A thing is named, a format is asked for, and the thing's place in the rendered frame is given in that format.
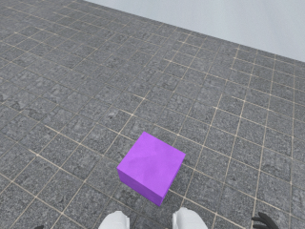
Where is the robot right hand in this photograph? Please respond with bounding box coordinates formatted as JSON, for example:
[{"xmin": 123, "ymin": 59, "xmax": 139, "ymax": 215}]
[{"xmin": 252, "ymin": 212, "xmax": 279, "ymax": 229}]

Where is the left robot thigh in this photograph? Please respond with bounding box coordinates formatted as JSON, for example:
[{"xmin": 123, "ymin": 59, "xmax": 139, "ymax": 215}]
[{"xmin": 98, "ymin": 212, "xmax": 130, "ymax": 229}]

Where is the carton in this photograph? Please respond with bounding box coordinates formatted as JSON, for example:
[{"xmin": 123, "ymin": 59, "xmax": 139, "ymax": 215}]
[{"xmin": 116, "ymin": 132, "xmax": 186, "ymax": 207}]

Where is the right robot thigh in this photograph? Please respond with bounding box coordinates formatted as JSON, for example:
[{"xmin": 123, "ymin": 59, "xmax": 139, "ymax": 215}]
[{"xmin": 172, "ymin": 209, "xmax": 208, "ymax": 229}]

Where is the robot thigh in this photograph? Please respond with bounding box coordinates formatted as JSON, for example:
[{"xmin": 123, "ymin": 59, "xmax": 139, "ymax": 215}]
[
  {"xmin": 172, "ymin": 209, "xmax": 208, "ymax": 229},
  {"xmin": 98, "ymin": 212, "xmax": 130, "ymax": 229}
]

